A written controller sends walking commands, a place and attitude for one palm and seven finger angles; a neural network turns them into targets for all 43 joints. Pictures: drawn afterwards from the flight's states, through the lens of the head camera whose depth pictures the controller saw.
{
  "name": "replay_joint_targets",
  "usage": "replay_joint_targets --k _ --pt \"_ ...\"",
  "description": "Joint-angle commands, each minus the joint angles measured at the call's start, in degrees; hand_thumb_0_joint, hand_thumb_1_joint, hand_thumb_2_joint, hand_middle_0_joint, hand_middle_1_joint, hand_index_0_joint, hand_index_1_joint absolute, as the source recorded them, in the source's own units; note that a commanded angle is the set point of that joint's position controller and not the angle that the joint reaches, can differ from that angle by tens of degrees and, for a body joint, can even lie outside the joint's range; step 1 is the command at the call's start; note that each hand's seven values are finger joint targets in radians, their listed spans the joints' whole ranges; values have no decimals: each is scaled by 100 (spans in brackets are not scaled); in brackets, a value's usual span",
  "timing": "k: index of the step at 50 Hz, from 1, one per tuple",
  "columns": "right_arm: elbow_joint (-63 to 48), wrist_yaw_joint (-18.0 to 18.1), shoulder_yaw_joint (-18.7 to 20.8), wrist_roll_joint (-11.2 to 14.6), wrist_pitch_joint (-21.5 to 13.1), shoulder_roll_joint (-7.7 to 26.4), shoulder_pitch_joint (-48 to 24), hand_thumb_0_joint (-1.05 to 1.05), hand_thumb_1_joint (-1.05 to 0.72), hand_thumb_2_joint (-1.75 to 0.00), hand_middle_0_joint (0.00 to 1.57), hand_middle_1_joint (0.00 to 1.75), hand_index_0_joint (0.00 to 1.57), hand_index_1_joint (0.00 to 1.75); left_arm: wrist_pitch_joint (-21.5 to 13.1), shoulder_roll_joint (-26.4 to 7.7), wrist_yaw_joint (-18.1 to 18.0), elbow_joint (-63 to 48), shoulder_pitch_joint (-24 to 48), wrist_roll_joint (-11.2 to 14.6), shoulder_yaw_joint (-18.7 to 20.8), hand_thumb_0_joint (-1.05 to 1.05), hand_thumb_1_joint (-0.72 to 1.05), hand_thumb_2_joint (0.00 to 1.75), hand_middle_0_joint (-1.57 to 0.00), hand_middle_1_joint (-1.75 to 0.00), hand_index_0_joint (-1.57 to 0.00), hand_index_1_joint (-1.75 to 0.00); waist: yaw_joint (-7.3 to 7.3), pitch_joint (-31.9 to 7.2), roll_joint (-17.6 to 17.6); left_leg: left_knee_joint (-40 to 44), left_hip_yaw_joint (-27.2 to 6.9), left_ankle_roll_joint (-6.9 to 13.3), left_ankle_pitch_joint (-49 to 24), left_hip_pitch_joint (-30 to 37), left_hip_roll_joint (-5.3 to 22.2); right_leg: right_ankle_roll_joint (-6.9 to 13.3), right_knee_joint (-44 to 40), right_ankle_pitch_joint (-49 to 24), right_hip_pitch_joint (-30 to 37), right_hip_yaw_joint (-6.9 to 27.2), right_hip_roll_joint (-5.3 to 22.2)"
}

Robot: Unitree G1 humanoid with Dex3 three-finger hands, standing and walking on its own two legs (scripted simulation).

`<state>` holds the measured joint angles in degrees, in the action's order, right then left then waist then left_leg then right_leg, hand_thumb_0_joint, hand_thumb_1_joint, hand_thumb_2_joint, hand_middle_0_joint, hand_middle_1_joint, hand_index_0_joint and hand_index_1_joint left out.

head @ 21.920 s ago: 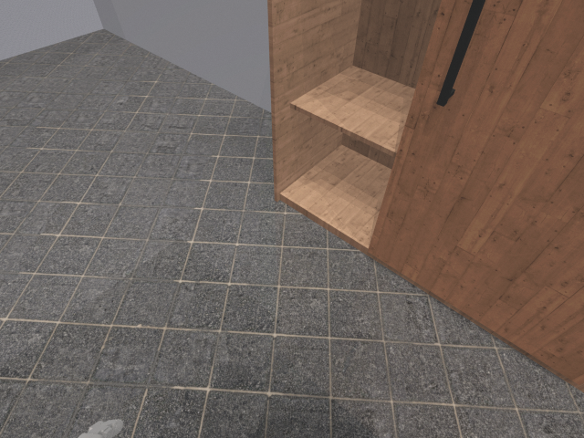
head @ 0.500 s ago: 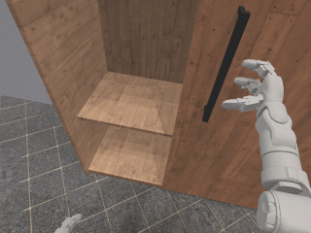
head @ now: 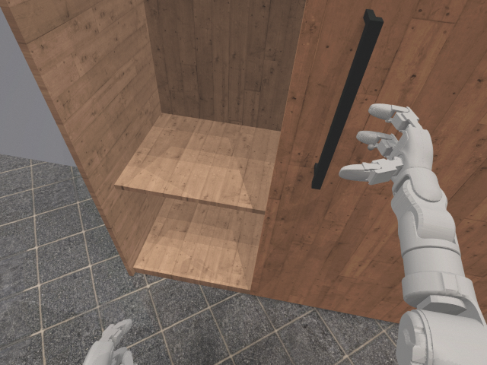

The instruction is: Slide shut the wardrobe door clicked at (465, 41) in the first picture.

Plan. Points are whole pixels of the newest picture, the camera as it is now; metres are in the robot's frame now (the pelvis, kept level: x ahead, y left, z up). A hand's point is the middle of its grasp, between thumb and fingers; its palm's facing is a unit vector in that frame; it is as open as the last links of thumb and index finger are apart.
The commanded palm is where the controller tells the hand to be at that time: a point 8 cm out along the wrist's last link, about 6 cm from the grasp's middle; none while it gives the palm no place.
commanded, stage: move the hooked fingers beside the handle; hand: right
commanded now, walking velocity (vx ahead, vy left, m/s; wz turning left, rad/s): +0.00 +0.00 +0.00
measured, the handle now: (338, 115) +0.50 -0.12 +0.19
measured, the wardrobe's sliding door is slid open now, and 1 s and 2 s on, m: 0.51 0.51 0.51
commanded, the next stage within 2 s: feel for the door with the fingertips in 0.44 s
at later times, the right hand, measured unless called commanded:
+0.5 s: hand (380, 136) +0.43 -0.17 +0.20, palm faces +0.12 +0.99 +0.01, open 14.0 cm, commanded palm +0.40 -0.21 +0.19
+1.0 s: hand (348, 135) +0.44 -0.12 +0.19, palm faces +0.11 +0.99 +0.03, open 14.0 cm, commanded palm +0.41 -0.18 +0.18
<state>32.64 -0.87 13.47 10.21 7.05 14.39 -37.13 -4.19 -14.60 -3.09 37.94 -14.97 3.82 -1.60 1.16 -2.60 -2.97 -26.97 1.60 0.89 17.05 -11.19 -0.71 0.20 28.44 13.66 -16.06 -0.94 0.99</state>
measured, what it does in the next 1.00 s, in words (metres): stands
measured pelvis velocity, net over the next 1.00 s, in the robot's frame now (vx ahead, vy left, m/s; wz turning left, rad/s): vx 0.00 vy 0.00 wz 0.02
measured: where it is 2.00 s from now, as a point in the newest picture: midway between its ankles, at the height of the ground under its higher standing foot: outside the picture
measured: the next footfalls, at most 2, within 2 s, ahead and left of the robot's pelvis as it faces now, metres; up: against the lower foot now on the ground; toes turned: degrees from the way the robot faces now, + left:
none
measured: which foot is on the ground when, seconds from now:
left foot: down 0.00-1.00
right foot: down 0.00-1.00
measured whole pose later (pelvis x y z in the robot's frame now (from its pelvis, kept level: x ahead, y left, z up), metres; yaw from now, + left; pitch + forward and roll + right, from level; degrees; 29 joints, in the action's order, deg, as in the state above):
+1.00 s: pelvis +0.00 +0.00 +0.00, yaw +1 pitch +2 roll +0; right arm 33.9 4.3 12.0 8.4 8.1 10.8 -40.6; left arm -3.9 -13.6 -2.1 38.9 -15.5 3.0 -1.6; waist 1.9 -3.1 -3.0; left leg -27.0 0.7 0.7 17.0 -11.6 -0.7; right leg 0.3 28.2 13.8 -16.0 -1.8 1.1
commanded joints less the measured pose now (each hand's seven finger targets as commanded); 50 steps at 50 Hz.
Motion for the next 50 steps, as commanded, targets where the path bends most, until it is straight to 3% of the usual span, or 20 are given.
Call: replay_joint_targets --k 1,3,8,11,17,21,22,26,27,30,34,35,38,39,42,43,44,45,46,50 --pt "-2067 102 168 -103 -770 1270 -3388 0 50 -30 30 120 30 120 -348 -595 -20 -739 357 -45 236 0 90 90 -20 -30 -20 -30 119 -1854 -41 293 -26 3 -1996 -132 -75 243 -38 -1580 1513 80 -103" --pt "-1915 108 71 -125 -748 1148 -3294 0 50 -30 30 120 30 120 -373 -594 -15 -679 342 -46 240 0 90 90 -20 -30 -20 -30 135 -1854 -75 272 2 18 -2071 -157 -77 220 -25 -1688 1578 102 -95" --pt "-845 18 24 -17 -269 923 -2728 0 50 -30 30 120 30 120 -303 -667 -48 -625 303 9 230 0 90 90 -20 -30 -20 -30 124 -1260 515 403 56 -12 -1733 -308 -80 233 -142 -1195 1092 84 -108" --pt "-493 9 353 2 -124 1257 -2543 0 50 -30 30 120 30 120 -240 -719 -62 -648 257 3 221 0 90 90 -20 -30 -20 -30 21 -1187 691 427 23 -29 -1710 -190 -49 245 -177 -1095 834 40 -129" --pt "-1517 76 506 -94 -721 1593 -3204 0 50 -30 30 120 30 120 -299 -641 -34 -762 244 -57 242 0 90 90 -20 -30 -20 -30 42 -1866 240 288 -54 -14 -2021 43 -61 258 -75 -1478 1191 33 -110" --pt "-1733 14 405 -104 -914 1513 -3194 0 50 -30 30 120 30 120 -386 -642 -15 -709 216 -60 280 0 90 90 -20 -30 -20 -30 89 -2043 63 262 -29 4 -2126 14 -97 245 -21 -1691 1498 75 -82" --pt "-1594 -37 299 -88 -845 1393 -3071 0 50 -30 30 120 30 120 -381 -647 -19 -693 228 -40 274 0 90 90 -20 -30 -20 -30 103 -1914 -20 269 -16 14 -2125 -52 -96 234 -31 -1692 1477 70 -84" --pt "-593 -173 -154 5 -309 777 -2705 0 50 -30 30 120 30 120 -342 -708 -35 -580 152 32 261 0 90 90 -20 -30 -20 -30 200 -1057 335 424 73 -2 -1655 -499 -101 229 -127 -1164 1070 86 -77" --pt "-438 -174 -75 10 -204 862 -2632 0 50 -30 30 120 30 120 -317 -731 -52 -575 142 44 268 0 90 90 -20 -30 -20 -30 180 -1000 378 435 76 -1 -1553 -539 -97 225 -130 -1081 1001 91 -78" --pt "-774 -59 -152 42 -192 731 -3021 0 50 -30 30 120 30 120 -323 -708 -38 -630 181 26 263 0 90 90 -20 -30 -20 -30 163 -1222 317 407 71 10 -1560 -473 -88 228 -125 -1154 1066 110 -99" --pt "-1752 261 118 -24 -665 1021 -3404 0 50 -30 30 120 30 120 -398 -644 13 -633 156 -88 295 0 90 90 -20 -30 -20 -30 83 -2014 264 260 39 18 -1975 -143 -100 212 -13 -1768 1491 150 -65" --pt "-1872 321 32 -61 -776 880 -3384 0 50 -30 30 120 30 120 -427 -608 44 -658 178 -89 301 0 90 90 -20 -30 -20 -30 96 -2159 175 218 35 3 -2041 -173 -112 203 -7 -1847 1609 157 -62" --pt "-1681 474 -76 -170 -843 714 -3252 0 50 -30 30 120 30 120 -457 -591 90 -561 152 -103 308 0 90 90 -20 -30 -20 -30 110 -2031 228 161 63 1 -2135 -262 -123 178 19 -2008 1640 143 -24" --pt "-1505 520 27 -208 -785 835 -3131 0 50 -30 30 120 30 120 -422 -620 100 -525 125 -125 303 0 90 90 -20 -30 -20 -30 65 -1923 371 193 58 10 -2107 -148 -107 184 4 -1919 1459 130 -47" --pt "-1073 542 -7 -253 -444 700 -2851 0 50 -30 30 120 30 120 -333 -598 84 -574 239 -76 273 0 90 90 -20 -30 -20 -30 36 -1507 401 265 45 -10 -2016 -201 -90 197 -86 -1570 1142 9 -74" --pt "-1001 553 19 -252 -344 706 -2861 0 50 -30 30 120 30 120 -314 -607 72 -581 224 -83 268 0 90 90 -20 -30 -20 -30 50 -1473 604 281 54 -18 -2042 -169 -87 211 -100 -1549 1085 14 -80" --pt "-936 570 124 -251 -270 796 -2662 0 50 -30 30 120 30 120 -266 -627 76 -594 233 -92 271 0 90 90 -20 -30 -20 -30 -40 -1470 644 294 50 5 -2051 -19 -74 205 -127 -1558 994 9 -79" --pt "-1042 549 -40 -237 -220 597 -2675 0 50 -30 30 120 30 120 -244 -599 76 -662 308 -61 254 0 90 90 -20 -30 -20 -30 -8 -1442 537 301 33 -7 -2130 -51 -71 212 -137 -1574 1031 -32 -87" --pt "-1075 558 36 -214 -187 652 -2730 0 50 -30 30 120 30 120 -228 -597 66 -672 302 -71 253 0 90 90 -20 -30 -20 -30 -29 -1512 500 293 32 -8 -2185 -7 -68 210 -126 -1604 1036 -32 -98" --pt "-1322 558 244 -174 -334 928 -3041 0 50 -30 30 120 30 120 -200 -604 34 -682 268 -98 260 0 90 90 -20 -30 -20 -30 27 -1603 715 316 -12 -32 -2282 131 -67 244 -129 -1606 1017 -39 -93"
